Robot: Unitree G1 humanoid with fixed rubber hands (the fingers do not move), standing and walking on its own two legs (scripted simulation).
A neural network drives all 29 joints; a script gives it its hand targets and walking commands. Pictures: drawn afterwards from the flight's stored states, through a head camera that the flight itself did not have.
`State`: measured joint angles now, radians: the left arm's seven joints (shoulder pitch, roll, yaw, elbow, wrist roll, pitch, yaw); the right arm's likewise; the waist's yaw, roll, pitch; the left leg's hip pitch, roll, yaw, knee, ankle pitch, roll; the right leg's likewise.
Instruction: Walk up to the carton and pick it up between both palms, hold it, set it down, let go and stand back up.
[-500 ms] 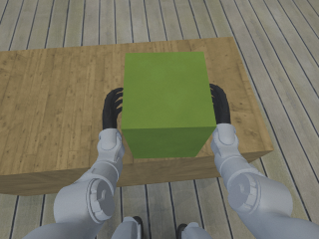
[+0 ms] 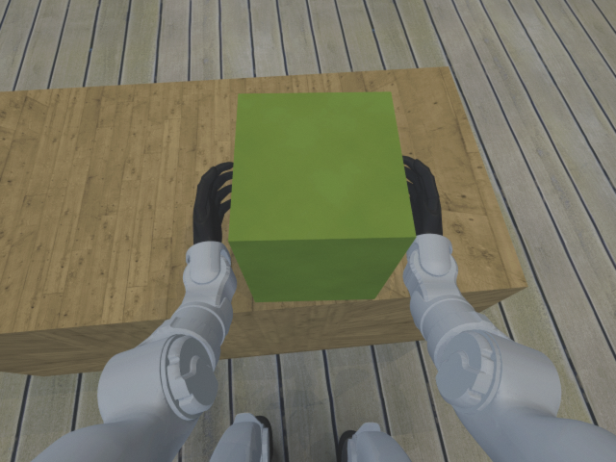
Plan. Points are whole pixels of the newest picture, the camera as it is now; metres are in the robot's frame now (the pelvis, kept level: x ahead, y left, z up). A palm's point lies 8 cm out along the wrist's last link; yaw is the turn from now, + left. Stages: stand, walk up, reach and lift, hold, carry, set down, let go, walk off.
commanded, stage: set down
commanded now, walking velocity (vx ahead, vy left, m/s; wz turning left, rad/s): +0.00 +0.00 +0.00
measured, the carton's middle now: (315, 209) +0.46 +0.01 -0.04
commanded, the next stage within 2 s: none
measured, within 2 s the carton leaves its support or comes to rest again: neither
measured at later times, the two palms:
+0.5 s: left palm (209, 228) +0.42 +0.16 -0.03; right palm (421, 222) +0.43 -0.14 -0.02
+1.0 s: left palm (176, 228) +0.41 +0.20 -0.01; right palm (430, 208) +0.44 -0.15 +0.00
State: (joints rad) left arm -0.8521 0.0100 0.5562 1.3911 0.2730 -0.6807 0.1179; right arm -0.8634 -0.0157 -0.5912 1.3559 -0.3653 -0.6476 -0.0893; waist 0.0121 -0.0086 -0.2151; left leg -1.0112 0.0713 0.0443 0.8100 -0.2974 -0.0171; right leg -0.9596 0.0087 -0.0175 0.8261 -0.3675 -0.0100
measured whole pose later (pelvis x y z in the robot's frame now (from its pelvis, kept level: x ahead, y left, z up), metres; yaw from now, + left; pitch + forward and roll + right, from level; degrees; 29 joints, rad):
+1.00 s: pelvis -0.02 +0.00 -0.03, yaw +1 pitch +30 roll -1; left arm -0.96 0.17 0.06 1.51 -0.20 -0.56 0.06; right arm -1.03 -0.20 -0.01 1.58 0.19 -0.53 -0.03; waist 0.04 -0.02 -0.29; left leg -1.16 0.07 0.02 0.97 -0.34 -0.02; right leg -1.10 0.00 -0.03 0.99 -0.42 -0.01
